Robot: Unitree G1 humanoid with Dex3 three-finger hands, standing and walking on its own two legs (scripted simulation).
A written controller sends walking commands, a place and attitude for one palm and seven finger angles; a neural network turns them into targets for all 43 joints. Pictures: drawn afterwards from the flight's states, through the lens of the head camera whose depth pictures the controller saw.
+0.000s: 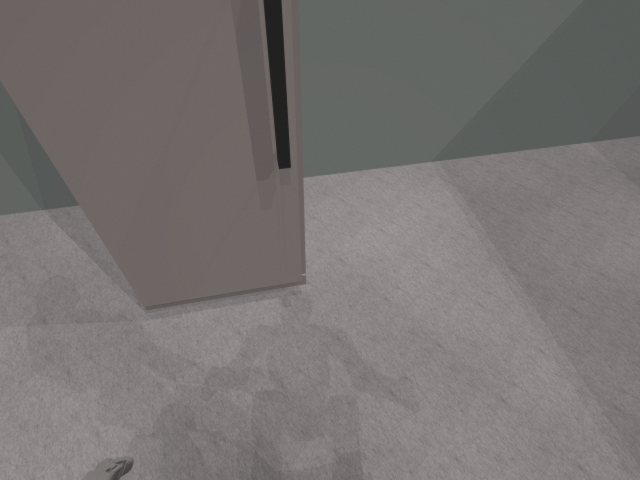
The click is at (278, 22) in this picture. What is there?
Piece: fridge door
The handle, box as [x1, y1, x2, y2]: [263, 0, 290, 168]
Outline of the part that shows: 263,0 277,160 279,168 290,167 281,2 280,0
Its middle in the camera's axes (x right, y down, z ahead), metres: -0.09 -0.35 +0.75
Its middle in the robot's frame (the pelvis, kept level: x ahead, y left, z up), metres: +0.81 +0.14 +0.13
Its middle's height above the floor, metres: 0.90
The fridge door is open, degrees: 0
